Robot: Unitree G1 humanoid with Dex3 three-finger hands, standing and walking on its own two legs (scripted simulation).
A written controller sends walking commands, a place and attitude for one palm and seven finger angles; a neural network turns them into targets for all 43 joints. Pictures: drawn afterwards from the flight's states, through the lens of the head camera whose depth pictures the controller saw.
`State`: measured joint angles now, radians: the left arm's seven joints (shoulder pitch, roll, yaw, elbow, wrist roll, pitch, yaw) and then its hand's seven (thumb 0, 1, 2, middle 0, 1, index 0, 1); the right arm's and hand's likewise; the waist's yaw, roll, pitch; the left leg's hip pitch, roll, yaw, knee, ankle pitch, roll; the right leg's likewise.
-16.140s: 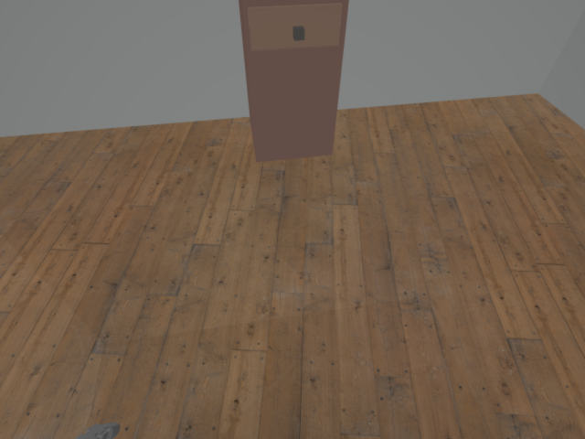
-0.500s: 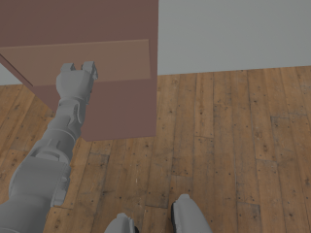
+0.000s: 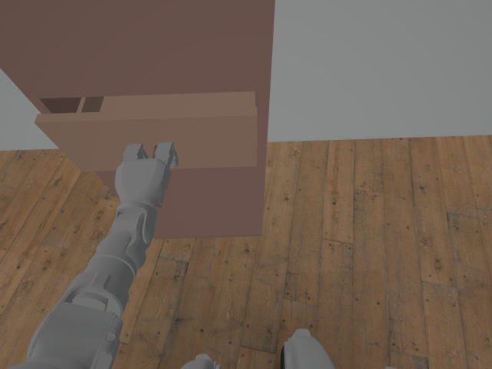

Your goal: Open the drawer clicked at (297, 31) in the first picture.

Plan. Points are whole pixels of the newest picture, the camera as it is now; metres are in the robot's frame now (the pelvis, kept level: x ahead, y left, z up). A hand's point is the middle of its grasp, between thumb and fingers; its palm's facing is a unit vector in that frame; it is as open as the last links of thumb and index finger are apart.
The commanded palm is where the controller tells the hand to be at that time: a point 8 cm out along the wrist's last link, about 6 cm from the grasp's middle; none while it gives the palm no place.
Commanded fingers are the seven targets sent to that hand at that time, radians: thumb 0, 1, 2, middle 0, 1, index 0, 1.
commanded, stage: pull the drawer open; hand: left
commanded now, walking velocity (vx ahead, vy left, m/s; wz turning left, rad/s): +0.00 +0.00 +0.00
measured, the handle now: (155, 165) +0.48 +0.17 -0.02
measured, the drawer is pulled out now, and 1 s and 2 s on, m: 0.05 0.17 0.30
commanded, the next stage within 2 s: none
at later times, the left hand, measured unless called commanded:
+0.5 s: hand (150, 224) +0.36 +0.17 -0.04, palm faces -0.02 -0.04 -1.00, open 7.7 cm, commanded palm +0.33 +0.18 +0.02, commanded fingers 0.00 0.90 0.90 -0.40 -1.35 -0.40 -1.35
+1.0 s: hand (146, 252) +0.31 +0.17 -0.03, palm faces -0.02 -0.05 -1.00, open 7.7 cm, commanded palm +0.27 +0.19 +0.02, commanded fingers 0.00 0.90 0.90 -0.40 -1.35 -0.40 -1.35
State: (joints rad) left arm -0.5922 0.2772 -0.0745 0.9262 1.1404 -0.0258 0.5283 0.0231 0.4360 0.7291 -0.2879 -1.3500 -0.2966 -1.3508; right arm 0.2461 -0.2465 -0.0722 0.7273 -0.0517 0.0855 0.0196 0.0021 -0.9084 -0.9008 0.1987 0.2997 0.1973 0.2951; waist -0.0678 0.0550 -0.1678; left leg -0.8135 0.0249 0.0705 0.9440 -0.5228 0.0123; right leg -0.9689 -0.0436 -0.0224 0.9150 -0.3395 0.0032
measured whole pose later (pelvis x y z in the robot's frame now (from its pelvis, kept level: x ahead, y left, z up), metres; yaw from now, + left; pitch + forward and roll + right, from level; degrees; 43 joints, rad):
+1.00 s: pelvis -0.02 -0.01 +0.01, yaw -1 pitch +16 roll +2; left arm -0.18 0.24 -0.14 0.59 1.14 -0.01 0.56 0.03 0.45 0.70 -0.28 -1.35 -0.29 -1.35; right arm 0.17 -0.24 -0.06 0.68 -0.03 0.04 -0.02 0.01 -0.91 -0.90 0.20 0.30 0.20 0.30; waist -0.02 0.04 -0.13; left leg -0.67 0.02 0.09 0.89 -0.49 0.00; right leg -0.85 -0.04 -0.01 0.89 -0.32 -0.01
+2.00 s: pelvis -0.02 -0.02 +0.00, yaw +0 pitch +13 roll +2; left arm 0.38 0.25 -0.17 0.12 1.17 -0.02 0.62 0.06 0.46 0.69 -0.32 -1.34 -0.33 -1.35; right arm 0.09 -0.22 -0.03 0.61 -0.06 0.04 0.00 0.01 -0.91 -0.90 0.20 0.30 0.20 0.30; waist 0.05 0.03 -0.13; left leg -0.66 0.03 0.07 0.98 -0.55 -0.02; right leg -0.85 -0.03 -0.01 1.00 -0.38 -0.03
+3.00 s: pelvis -0.01 -0.02 -0.01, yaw -1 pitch +15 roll +2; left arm 0.45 0.24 -0.15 0.04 1.14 0.00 0.61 0.00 0.32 0.66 -0.37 -1.29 -0.34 -1.29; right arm 0.10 -0.23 -0.02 0.59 -0.07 0.04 -0.01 0.01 -0.91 -0.90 0.20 0.30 0.20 0.30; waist 0.06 0.05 -0.15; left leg -0.71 0.01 0.03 1.04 -0.58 -0.02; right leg -0.91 -0.02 0.00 1.06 -0.41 -0.03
